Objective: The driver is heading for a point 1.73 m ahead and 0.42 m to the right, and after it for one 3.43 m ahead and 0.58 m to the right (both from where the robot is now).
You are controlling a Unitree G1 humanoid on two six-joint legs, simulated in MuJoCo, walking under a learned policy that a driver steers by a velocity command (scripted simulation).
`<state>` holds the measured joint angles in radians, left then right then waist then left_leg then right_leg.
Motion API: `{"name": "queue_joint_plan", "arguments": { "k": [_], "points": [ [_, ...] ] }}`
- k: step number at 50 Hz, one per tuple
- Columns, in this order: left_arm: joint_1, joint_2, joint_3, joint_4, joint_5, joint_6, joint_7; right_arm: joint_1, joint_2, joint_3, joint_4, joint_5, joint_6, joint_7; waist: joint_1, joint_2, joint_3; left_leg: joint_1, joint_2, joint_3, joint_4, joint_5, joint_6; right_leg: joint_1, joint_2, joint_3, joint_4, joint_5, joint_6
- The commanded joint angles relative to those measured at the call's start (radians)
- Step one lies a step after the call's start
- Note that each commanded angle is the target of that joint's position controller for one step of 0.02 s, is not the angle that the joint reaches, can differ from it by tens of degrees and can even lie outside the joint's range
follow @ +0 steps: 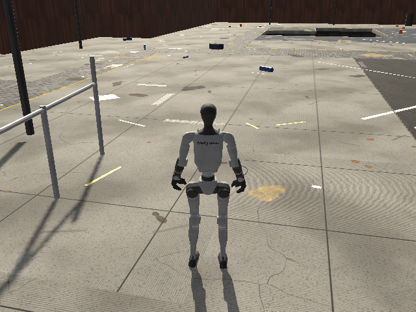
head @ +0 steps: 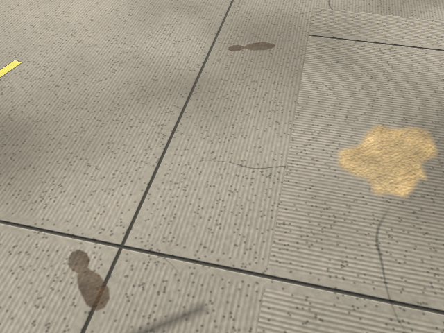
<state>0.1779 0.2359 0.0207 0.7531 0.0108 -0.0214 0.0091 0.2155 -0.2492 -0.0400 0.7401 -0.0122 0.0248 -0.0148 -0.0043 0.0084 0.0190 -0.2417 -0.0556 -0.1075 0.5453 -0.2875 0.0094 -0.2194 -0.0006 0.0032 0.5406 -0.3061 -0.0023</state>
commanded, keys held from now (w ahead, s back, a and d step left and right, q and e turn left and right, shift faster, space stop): w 1.00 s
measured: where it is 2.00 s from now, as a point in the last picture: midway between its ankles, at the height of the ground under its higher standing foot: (252, 191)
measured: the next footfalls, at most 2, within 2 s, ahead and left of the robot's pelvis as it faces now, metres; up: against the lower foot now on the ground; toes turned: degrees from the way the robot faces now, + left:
right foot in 0.64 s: +0.43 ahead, -0.12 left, +0.00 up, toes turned -1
left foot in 1.18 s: +0.73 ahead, +0.11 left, +0.00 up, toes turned +0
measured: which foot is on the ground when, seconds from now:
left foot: down 0.00-0.64, up 0.66-1.00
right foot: down 0.00-0.18, up 0.20-0.62, down 0.64-1.00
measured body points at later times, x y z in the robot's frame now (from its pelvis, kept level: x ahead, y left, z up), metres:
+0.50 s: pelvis +0.15 +0.01 +0.01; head +0.19 +0.03 +0.46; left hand +0.38 +0.24 -0.08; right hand +0.12 -0.25 -0.11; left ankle +0.03 +0.12 -0.73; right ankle +0.32 -0.14 -0.69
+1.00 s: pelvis +0.43 -0.04 +0.01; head +0.46 -0.04 +0.46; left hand +0.45 +0.24 -0.11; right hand +0.63 -0.29 -0.08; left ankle +0.62 +0.15 -0.67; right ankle +0.39 -0.12 -0.73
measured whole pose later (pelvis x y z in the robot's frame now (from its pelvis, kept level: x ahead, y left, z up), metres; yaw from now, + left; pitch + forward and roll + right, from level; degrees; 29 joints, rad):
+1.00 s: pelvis +0.43 -0.04 +0.01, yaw +0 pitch +1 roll -2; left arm 0.36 0.27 0.04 0.85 -0.01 -0.09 -0.02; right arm 0.12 -0.28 -0.04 0.73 0.00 -0.07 0.00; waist 0.08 0.04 0.02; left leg -0.69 0.13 -0.06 0.72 0.05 -0.02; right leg -0.05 0.09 -0.04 0.21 -0.18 -0.08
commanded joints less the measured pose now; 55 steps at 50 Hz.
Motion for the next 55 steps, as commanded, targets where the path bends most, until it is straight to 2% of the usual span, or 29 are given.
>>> {"name": "queue_joint_plan", "arguments": {
  "k": [1,3,4,6,8,9,10,11,12,13,15,17,22,25,28,30,31,32,33,34,35,36,37,38,39,42,45,50,55],
  "points": [
    [0.031,0.169,0.043,-0.047,-0.016,-0.003,0.013,-0.022,-0.090,-0.029,-0.062,0.011,-0.024,-0.004,0.025,-0.086,0.031,-0.134,-0.003,0.030,0.017,-0.247,0.033,-0.013,-0.128,0.194,-0.200,-0.385,-0.113],
    [0.077,0.207,0.053,-0.031,-0.023,-0.010,0.018,-0.039,-0.072,-0.028,-0.076,0.028,-0.055,0.002,0.028,-0.161,0.093,-0.235,0.011,0.106,0.149,-0.179,0.028,0.007,-0.282,0.407,-0.321,-0.521,-0.207],
    [0.086,0.215,0.057,-0.027,-0.026,-0.014,0.019,-0.059,-0.075,-0.029,-0.082,0.032,-0.070,0.006,0.035,-0.159,0.121,-0.249,0.043,0.096,0.177,-0.158,0.031,-0.014,-0.322,0.463,-0.343,-0.498,-0.234],
    [0.056,0.213,0.057,-0.033,-0.030,-0.017,0.015,-0.035,-0.075,-0.031,-0.075,0.035,-0.091,0.017,0.011,-0.158,0.110,-0.189,0.065,0.101,0.117,-0.177,0.052,-0.029,-0.305,0.409,-0.335,-0.393,-0.219],
    [-0.019,0.191,0.051,-0.053,-0.041,-0.010,0.005,0.090,-0.077,-0.040,-0.013,0.032,-0.103,0.028,-0.059,-0.145,0.065,0.106,0.026,0.142,-0.058,-0.014,0.066,-0.165,-0.197,0.240,-0.262,-0.261,-0.154],
    [-0.038,0.150,0.039,-0.062,-0.034,-0.014,0.002,0.166,-0.104,-0.052,0.017,0.026,-0.103,0.029,-0.086,-0.098,0.031,0.220,0.052,0.081,-0.079,0.013,0.071,-0.224,-0.141,0.160,-0.144,-0.171,-0.115],
    [-0.068,0.077,0.018,-0.096,-0.029,-0.026,-0.002,0.266,-0.181,-0.073,0.033,0.022,-0.107,0.023,-0.107,0.123,0.003,0.326,0.220,-0.230,-0.224,-0.175,0.151,-0.367,-0.011,0.003,0.160,-0.098,-0.038],
    [-0.091,0.112,0.026,-0.135,-0.040,-0.047,0.003,0.320,-0.248,-0.087,0.027,0.020,-0.117,0.035,-0.129,0.288,0.005,0.384,0.396,-0.583,-0.353,-0.205,0.287,-0.533,0.047,0.012,0.416,-0.231,-0.013],
    [-0.069,0.160,0.044,-0.125,-0.055,-0.059,0.000,0.282,-0.187,-0.066,0.019,0.014,-0.127,0.033,-0.095,0.178,0.036,0.393,0.425,-0.585,-0.344,-0.186,0.312,-0.630,-0.002,0.081,0.571,-0.259,-0.028],
    [-0.041,0.156,0.043,-0.108,-0.059,-0.067,-0.009,0.253,-0.152,-0.055,0.008,0.015,-0.134,0.030,-0.073,0.115,0.047,0.405,0.391,-0.488,-0.332,-0.156,0.283,-0.669,-0.037,0.097,0.617,-0.171,-0.051],
    [-0.055,0.141,0.044,-0.097,-0.039,-0.077,-0.021,0.209,-0.137,-0.044,0.001,0.014,-0.129,0.027,-0.055,0.050,0.056,0.390,0.337,-0.333,-0.353,-0.007,0.226,-0.687,-0.090,0.076,0.576,-0.017,-0.063],
    [-0.069,0.117,0.040,-0.098,-0.033,-0.075,-0.041,0.213,-0.106,-0.030,0.005,0.012,-0.116,0.025,-0.049,0.078,0.044,0.343,0.284,-0.199,-0.376,0.194,0.198,-0.622,-0.102,0.035,0.506,0.070,-0.042],
    [-0.218,0.057,0.012,-0.152,-0.028,-0.074,-0.060,0.244,-0.152,-0.033,0.025,0.019,-0.099,0.003,-0.086,0.070,0.076,0.218,0.224,-0.024,-0.416,0.315,0.182,-0.479,-0.059,-0.040,0.163,0.278,0.017],
    [-0.270,0.083,0.017,-0.173,-0.037,-0.077,-0.065,0.273,-0.178,-0.039,0.049,0.027,-0.100,0.001,-0.089,0.094,0.103,0.192,0.256,-0.016,-0.434,0.288,0.180,-0.386,-0.034,-0.040,0.052,0.345,0.005],
    [-0.256,0.123,0.030,-0.180,-0.037,-0.081,-0.069,0.253,-0.188,-0.046,0.065,0.035,-0.096,0.001,-0.044,0.095,0.094,0.281,0.299,-0.003,-0.374,0.441,0.150,-0.354,-0.027,-0.020,-0.006,0.311,-0.046],
    [-0.132,0.167,0.054,-0.152,-0.031,-0.077,-0.059,0.229,-0.212,-0.055,0.064,0.028,-0.086,-0.001,0.034,0.117,-0.012,0.318,0.284,0.030,-0.201,0.788,0.122,-0.176,0.025,-0.058,-0.006,0.259,-0.089],
    [0.026,0.200,0.075,-0.106,-0.032,-0.071,-0.048,0.221,-0.203,-0.051,0.061,0.022,-0.078,-0.004,0.113,0.106,-0.113,0.265,0.242,0.064,-0.010,0.883,0.095,0.035,0.045,-0.078,-0.012,0.263,-0.117],
    [0.207,0.251,0.089,-0.069,-0.024,-0.063,-0.034,0.228,-0.170,-0.036,0.039,0.004,-0.076,-0.008,0.177,0.027,-0.251,0.041,0.201,0.075,0.284,0.624,0.065,0.357,-0.111,0.098,0.037,0.243,-0.170],
    [0.261,0.334,0.101,-0.047,-0.009,-0.065,-0.042,0.387,-0.008,0.008,0.027,0.013,-0.093,0.003,0.077,-0.294,-0.417,-0.320,-0.006,0.056,0.673,-0.178,-0.002,0.661,-0.371,0.637,-0.105,-0.070,-0.339],
    [0.246,0.231,0.078,-0.047,-0.020,-0.066,-0.042,0.324,-0.110,-0.011,0.045,0.039,-0.114,0.010,0.119,-0.237,-0.392,-0.432,0.013,-0.066,0.796,-0.265,0.010,0.616,-0.366,0.809,-0.267,-0.248,-0.320],
    [0.162,0.195,0.066,-0.050,-0.022,-0.067,-0.037,0.199,-0.170,-0.030,0.007,0.066,-0.125,0.015,0.107,-0.173,-0.201,-0.510,0.067,-0.030,0.817,-0.188,0.020,0.468,-0.344,0.650,-0.283,-0.216,-0.276],
    [0.095,0.180,0.060,-0.057,-0.018,-0.068,-0.036,0.131,-0.168,-0.026,-0.012,0.058,-0.132,0.011,0.076,-0.064,-0.116,-0.475,0.120,0.000,0.770,-0.093,0.028,0.309,-0.309,0.522,-0.297,-0.092,-0.253],
    [0.051,0.163,0.056,-0.059,-0.006,-0.072,-0.039,0.099,-0.159,-0.029,-0.015,0.038,-0.133,0.007,0.043,-0.028,-0.063,-0.435,0.154,0.011,0.714,-0.034,0.027,0.180,-0.270,0.427,-0.315,0.036,-0.245],
    [0.026,0.141,0.050,-0.059,0.007,-0.079,-0.041,0.123,-0.149,-0.032,-0.009,0.031,-0.124,0.007,0.004,-0.055,-0.061,-0.368,0.185,-0.002,0.679,0.007,0.029,0.105,-0.236,0.360,-0.339,0.108,-0.238],
    [0.015,0.132,0.050,-0.055,0.005,-0.085,-0.043,0.147,-0.131,-0.029,0.001,0.030,-0.113,0.006,-0.014,-0.073,-0.062,-0.331,0.194,0.000,0.654,0.023,0.024,0.063,-0.220,0.322,-0.368,0.135,-0.245],
    [0.034,0.148,0.054,-0.022,-0.011,-0.102,-0.043,0.117,-0.106,-0.023,-0.007,0.019,-0.088,0.000,-0.027,-0.064,-0.011,-0.356,0.211,0.021,0.556,0.067,-0.005,-0.014,-0.207,0.226,-0.427,0.198,-0.265],
    [0.080,0.176,0.059,0.003,-0.013,-0.096,-0.030,-0.002,-0.101,-0.018,-0.044,0.009,-0.094,0.001,0.005,-0.041,0.028,-0.436,0.217,0.031,0.377,0.233,-0.029,0.017,-0.188,0.164,-0.447,0.251,-0.254],
    [0.180,0.210,0.062,0.045,-0.028,-0.077,-0.019,-0.180,-0.071,-0.002,-0.087,0.021,-0.117,0.024,0.082,-0.036,0.049,-0.383,0.163,0.085,0.083,0.425,-0.027,0.085,-0.168,0.084,-0.429,0.287,-0.210],
    [0.254,0.218,0.063,0.090,-0.032,-0.043,-0.013,-0.290,-0.090,-0.004,-0.143,0.028,-0.131,0.056,0.100,-0.053,0.062,-0.415,0.128,0.082,-0.035,0.301,0.012,0.269,-0.241,0.125,-0.328,0.383,-0.197]
  ]
}}
Velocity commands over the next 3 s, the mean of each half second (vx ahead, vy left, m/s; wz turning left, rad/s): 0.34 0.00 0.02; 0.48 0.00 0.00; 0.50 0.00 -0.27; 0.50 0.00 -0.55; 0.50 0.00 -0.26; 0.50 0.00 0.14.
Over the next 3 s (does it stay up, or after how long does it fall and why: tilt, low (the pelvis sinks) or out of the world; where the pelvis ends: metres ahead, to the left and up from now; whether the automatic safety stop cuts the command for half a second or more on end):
stays up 1.44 -0.42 0.01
